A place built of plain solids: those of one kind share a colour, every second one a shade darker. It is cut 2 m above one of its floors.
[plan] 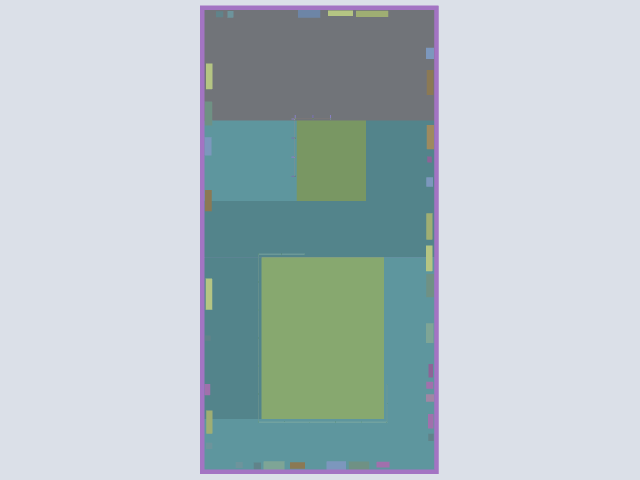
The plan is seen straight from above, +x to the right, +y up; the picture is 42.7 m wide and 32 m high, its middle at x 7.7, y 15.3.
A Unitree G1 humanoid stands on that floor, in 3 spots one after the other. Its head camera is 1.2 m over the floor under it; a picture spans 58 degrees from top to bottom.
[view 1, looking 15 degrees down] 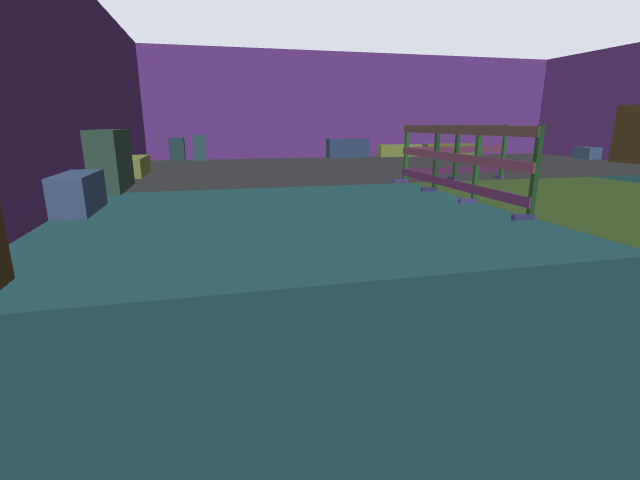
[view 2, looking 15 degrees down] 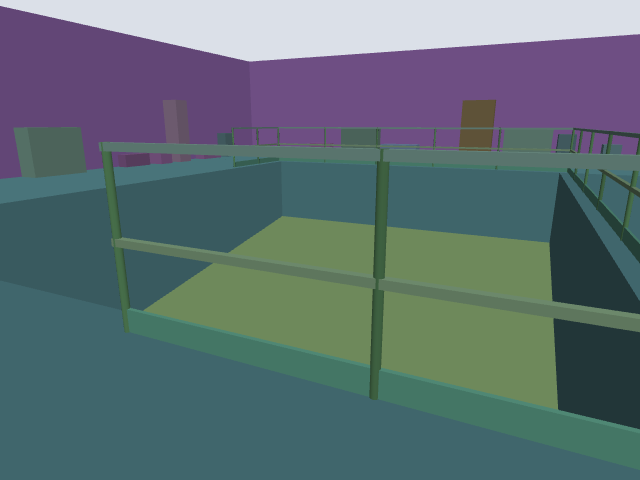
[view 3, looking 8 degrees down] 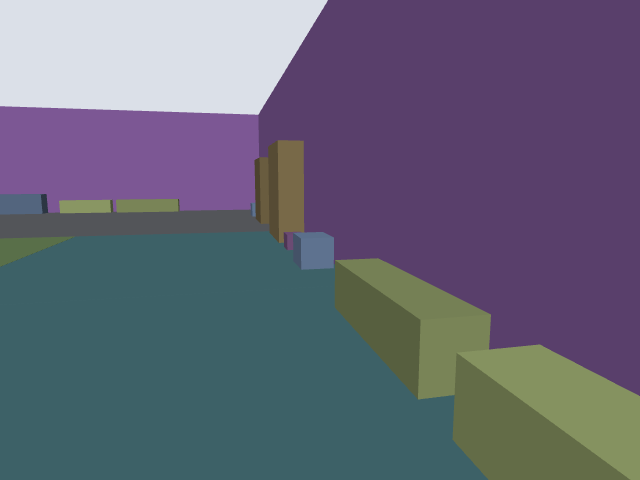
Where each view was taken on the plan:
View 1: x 2.07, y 14.87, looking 76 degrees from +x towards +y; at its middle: surround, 4.64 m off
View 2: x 4.64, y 16.02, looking -65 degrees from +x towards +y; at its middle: floor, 12.70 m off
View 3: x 13.75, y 13.26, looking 77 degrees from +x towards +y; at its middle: blocks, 5.78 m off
